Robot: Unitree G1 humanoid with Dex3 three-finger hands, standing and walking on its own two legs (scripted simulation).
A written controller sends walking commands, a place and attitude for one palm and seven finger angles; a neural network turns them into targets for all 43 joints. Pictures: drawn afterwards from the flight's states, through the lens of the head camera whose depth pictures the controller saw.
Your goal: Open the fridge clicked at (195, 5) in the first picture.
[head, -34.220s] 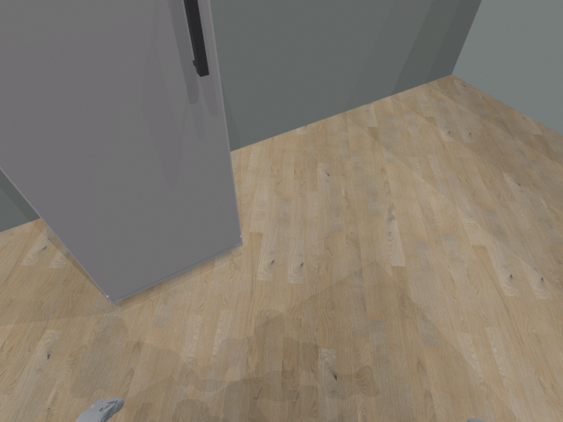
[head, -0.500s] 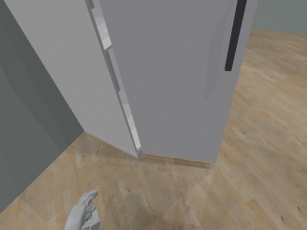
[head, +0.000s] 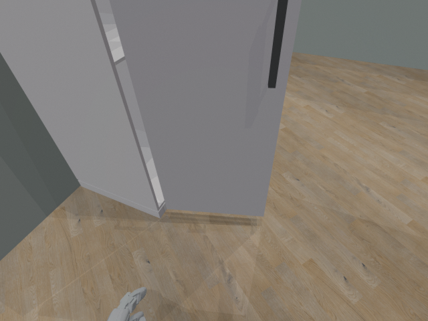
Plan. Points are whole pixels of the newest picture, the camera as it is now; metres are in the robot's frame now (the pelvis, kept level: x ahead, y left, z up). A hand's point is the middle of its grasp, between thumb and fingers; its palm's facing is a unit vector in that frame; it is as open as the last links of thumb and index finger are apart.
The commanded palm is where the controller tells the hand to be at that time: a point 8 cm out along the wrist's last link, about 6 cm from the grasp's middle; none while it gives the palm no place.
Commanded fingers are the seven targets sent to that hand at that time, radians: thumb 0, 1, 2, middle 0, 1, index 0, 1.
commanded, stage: stop stepping back and stand still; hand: right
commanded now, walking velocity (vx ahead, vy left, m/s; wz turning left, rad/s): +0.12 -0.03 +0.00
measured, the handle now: (277, 34) +0.77 -0.11 +0.23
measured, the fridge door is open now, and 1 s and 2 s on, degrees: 72 72 72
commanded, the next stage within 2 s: let the arm hang, fingers relaxed in 1.50 s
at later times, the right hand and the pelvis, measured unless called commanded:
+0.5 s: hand out of the picture +0.23 -0.26 +0.19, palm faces +0.40 +0.75 -0.52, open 7.4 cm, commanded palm +0.18 -0.31 +0.19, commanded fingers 0.00 -0.90 -0.90 0.20 0.30 0.20 0.30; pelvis +0.04 +0.00 +0.00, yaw -1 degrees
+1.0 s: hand out of the picture +0.25 -0.29 +0.18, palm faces +0.38 +0.76 -0.53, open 7.4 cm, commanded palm +0.19 -0.33 +0.19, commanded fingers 0.00 -0.90 -0.90 0.20 0.30 0.20 0.30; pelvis +0.05 -0.03 +0.01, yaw +0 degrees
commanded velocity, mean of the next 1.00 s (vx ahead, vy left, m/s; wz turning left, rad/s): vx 0.00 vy -0.01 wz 0.00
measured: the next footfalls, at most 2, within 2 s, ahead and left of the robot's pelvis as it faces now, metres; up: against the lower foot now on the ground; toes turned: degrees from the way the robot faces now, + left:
left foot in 0.02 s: +0.07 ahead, +0.08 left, +0.00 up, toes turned +0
right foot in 0.24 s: +0.09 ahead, -0.13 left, +0.00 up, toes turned -3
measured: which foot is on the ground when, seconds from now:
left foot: up 0.00-0.00, down 0.02-1.00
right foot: down 0.00-0.00, up 0.02-0.22, down 0.24-1.00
